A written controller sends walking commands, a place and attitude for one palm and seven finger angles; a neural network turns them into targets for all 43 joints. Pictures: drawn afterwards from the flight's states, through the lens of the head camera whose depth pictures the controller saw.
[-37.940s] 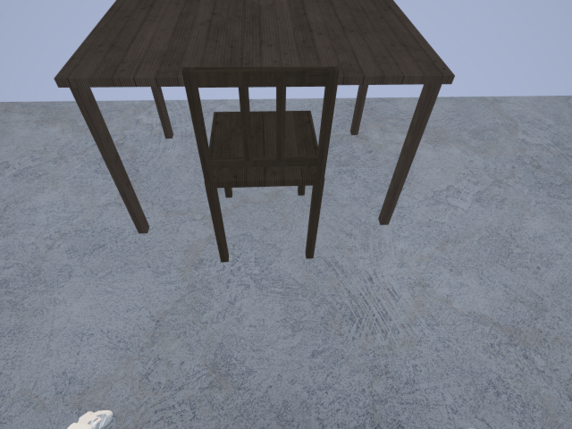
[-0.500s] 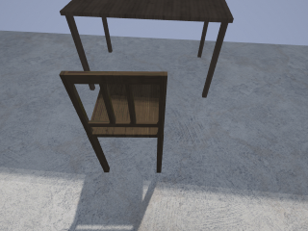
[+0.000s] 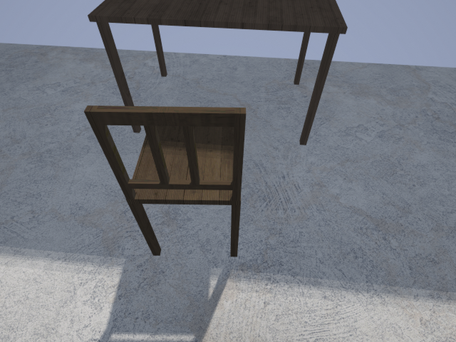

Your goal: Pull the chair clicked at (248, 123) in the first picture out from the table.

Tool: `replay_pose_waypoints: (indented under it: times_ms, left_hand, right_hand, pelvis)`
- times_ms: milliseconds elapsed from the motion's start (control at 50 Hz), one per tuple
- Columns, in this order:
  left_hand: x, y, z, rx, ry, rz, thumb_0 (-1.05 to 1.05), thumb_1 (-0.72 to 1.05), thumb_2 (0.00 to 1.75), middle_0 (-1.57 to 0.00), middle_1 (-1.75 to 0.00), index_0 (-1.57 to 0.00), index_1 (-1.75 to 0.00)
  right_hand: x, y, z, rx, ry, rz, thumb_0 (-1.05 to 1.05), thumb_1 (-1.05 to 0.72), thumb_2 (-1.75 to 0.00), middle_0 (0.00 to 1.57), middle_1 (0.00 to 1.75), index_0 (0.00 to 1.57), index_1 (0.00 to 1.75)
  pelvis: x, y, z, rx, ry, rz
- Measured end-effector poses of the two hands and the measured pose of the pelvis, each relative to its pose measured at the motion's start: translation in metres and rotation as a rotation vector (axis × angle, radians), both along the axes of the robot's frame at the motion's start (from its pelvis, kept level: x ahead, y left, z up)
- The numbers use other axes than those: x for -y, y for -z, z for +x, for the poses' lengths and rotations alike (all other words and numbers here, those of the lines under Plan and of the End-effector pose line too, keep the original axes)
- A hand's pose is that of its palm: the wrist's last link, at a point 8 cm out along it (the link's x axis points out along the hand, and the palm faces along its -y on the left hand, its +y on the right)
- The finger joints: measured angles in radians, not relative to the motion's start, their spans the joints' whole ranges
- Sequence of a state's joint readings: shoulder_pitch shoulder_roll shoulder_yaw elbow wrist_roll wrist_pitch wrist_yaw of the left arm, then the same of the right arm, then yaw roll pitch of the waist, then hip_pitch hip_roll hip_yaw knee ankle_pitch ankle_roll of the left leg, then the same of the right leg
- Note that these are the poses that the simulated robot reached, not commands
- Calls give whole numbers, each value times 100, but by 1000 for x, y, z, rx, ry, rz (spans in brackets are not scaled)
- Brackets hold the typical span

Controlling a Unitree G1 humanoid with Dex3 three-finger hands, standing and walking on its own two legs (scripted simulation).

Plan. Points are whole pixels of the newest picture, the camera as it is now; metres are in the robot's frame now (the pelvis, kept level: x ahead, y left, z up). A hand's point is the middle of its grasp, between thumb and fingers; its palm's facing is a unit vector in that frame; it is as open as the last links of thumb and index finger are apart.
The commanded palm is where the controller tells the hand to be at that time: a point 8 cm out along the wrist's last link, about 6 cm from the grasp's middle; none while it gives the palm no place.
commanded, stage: look to check the result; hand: left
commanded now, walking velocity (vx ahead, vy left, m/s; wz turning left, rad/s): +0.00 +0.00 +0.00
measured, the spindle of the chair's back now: (158, 155) +0.60 +0.24 -0.10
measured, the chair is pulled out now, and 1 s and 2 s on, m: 0.65 0.65 0.65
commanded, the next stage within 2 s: stand and wait in 0.46 s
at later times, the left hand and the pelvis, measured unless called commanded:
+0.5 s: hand out of the picture -0.01 +0.14 -0.17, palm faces +0.05 -0.98 -0.18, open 7.3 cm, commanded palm none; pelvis +0.00 -0.01 +0.00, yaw +0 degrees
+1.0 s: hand out of the picture -0.02 +0.13 -0.17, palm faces +0.06 -0.98 -0.17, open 7.3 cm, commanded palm none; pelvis +0.00 -0.02 +0.00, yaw +1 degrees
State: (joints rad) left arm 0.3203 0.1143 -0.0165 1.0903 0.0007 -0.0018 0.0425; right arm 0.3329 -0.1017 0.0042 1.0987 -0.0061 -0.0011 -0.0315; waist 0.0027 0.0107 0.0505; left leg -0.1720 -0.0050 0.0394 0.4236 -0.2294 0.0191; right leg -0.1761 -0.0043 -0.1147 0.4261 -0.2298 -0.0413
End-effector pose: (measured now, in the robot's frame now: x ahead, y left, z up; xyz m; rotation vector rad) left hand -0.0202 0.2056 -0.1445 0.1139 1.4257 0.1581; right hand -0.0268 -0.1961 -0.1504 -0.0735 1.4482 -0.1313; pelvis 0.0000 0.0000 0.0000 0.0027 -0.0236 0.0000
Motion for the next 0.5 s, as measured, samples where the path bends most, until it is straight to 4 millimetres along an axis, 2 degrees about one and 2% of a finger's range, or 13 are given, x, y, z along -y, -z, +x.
replay_pose_waypoints:
  times_ms: [500]
  left_hand:
    - [13,-1,3,0,-6,4,1,91,90,-20,-30,-20,-30]
  right_hand:
    - [11,1,-6,-33,1,5,0,-91,-90,20,30,20,30]
  pelvis:
    - [13,0,2,5,-8,3]
